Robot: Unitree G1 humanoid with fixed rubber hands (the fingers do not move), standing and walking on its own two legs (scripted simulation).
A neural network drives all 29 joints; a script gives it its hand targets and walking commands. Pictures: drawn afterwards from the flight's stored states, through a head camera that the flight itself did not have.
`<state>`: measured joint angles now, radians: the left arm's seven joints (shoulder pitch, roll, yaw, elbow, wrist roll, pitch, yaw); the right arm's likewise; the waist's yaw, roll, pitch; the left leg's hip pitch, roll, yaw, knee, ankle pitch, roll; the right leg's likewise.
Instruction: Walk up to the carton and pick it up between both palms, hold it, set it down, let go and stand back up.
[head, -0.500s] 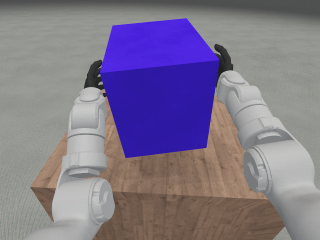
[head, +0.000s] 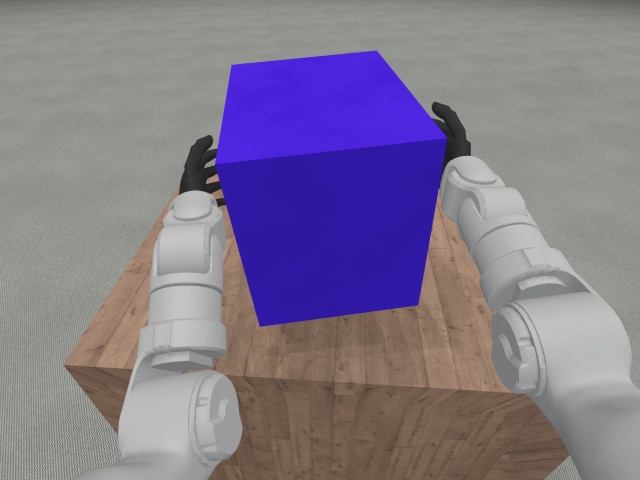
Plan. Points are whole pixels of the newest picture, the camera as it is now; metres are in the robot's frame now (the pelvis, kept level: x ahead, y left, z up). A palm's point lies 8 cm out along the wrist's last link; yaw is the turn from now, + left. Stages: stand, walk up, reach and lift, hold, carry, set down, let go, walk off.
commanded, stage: set down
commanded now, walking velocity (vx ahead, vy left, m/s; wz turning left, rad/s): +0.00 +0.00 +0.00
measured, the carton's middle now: (321, 180) +0.48 +0.01 +0.19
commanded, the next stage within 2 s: none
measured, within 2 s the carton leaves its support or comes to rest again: rests again in 1.64 s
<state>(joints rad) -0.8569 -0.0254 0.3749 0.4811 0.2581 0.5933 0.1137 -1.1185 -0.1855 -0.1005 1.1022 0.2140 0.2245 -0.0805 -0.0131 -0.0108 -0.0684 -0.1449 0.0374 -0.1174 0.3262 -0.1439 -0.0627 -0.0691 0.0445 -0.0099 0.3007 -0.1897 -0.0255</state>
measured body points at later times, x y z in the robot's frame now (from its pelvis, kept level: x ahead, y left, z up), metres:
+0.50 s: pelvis +0.00 -0.01 +0.00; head -0.03 -0.01 +0.45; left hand +0.40 +0.15 +0.19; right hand +0.44 -0.16 +0.22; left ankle +0.03 +0.16 -0.75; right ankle -0.01 -0.10 -0.75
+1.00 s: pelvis -0.01 -0.02 +0.00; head +0.00 -0.02 +0.45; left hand +0.40 +0.14 +0.15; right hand +0.46 -0.16 +0.18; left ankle +0.03 +0.16 -0.75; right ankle -0.01 -0.10 -0.75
